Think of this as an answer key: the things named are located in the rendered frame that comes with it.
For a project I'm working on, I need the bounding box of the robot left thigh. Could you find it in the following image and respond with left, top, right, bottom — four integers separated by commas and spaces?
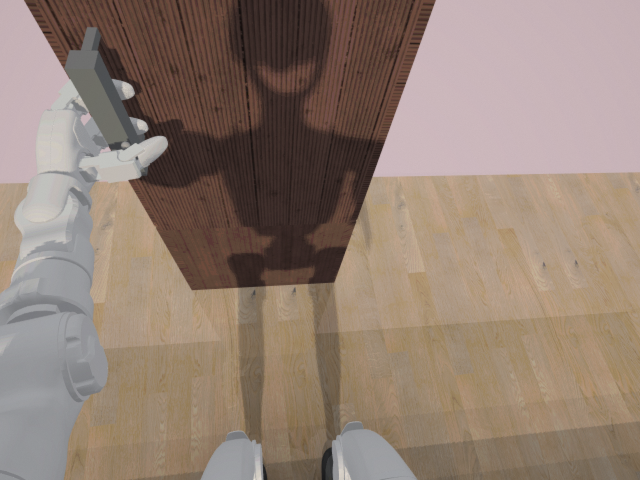
201, 438, 263, 480

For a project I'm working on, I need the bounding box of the handle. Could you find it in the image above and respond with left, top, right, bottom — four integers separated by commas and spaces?
64, 27, 148, 176

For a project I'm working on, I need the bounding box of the left robot forearm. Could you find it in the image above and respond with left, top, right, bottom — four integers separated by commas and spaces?
0, 173, 95, 326

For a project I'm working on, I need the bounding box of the left robot shin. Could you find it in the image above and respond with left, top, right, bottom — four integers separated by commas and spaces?
226, 431, 249, 441

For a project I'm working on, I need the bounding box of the robot left hand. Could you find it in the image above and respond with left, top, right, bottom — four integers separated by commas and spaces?
35, 79, 168, 193

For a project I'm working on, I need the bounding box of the left robot upper arm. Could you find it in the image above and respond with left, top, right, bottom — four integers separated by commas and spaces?
0, 312, 108, 480

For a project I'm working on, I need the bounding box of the cupboard door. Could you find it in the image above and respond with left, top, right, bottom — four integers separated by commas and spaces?
34, 0, 424, 230

